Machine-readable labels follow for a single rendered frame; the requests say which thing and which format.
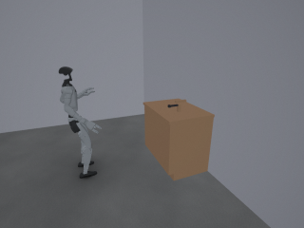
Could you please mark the left robot hand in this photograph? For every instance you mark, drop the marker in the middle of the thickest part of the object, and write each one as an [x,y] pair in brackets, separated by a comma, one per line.
[86,91]

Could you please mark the counter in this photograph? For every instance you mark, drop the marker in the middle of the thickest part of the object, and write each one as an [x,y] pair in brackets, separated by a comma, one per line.
[179,137]

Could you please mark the right robot hand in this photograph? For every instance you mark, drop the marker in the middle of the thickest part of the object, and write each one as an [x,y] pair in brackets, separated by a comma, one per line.
[91,125]

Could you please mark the right robot upper arm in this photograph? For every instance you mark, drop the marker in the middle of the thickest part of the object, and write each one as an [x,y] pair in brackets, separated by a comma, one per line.
[68,91]

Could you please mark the right robot forearm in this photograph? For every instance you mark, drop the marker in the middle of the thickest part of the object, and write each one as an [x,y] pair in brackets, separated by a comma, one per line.
[72,113]

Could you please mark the left robot upper arm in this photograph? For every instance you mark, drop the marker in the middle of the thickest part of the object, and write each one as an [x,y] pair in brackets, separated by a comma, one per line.
[62,99]

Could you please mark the robot foot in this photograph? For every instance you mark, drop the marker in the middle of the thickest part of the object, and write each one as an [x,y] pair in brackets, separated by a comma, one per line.
[80,164]
[88,174]

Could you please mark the right robot foot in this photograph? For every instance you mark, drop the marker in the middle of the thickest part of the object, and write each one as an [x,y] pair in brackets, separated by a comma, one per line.
[88,174]

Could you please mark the left robot foot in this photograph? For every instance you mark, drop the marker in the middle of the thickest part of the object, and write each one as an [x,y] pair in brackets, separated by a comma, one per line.
[80,164]

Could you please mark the tap lever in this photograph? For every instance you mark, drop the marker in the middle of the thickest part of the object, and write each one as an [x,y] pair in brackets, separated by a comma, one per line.
[172,105]

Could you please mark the left robot forearm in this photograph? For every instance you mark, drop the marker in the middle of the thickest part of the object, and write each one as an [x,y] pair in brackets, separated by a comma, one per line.
[79,95]

